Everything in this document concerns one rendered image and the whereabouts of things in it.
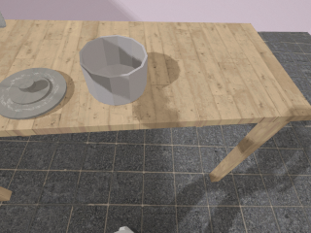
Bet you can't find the robot left shin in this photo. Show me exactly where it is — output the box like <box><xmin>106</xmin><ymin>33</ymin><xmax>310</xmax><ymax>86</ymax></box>
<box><xmin>119</xmin><ymin>226</ymin><xmax>132</xmax><ymax>232</ymax></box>

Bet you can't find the knob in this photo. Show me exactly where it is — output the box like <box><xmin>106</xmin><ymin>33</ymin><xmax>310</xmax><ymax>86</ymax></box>
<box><xmin>17</xmin><ymin>78</ymin><xmax>36</xmax><ymax>92</ymax></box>

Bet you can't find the pot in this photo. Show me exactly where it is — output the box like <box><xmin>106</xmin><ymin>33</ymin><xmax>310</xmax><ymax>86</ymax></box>
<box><xmin>79</xmin><ymin>35</ymin><xmax>148</xmax><ymax>106</ymax></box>

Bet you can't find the lid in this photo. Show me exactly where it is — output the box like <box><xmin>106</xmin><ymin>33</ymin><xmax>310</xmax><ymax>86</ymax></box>
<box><xmin>0</xmin><ymin>67</ymin><xmax>67</xmax><ymax>120</ymax></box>

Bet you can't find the table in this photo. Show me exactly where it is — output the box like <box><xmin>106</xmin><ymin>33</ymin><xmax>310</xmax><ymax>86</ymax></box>
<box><xmin>0</xmin><ymin>19</ymin><xmax>311</xmax><ymax>202</ymax></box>

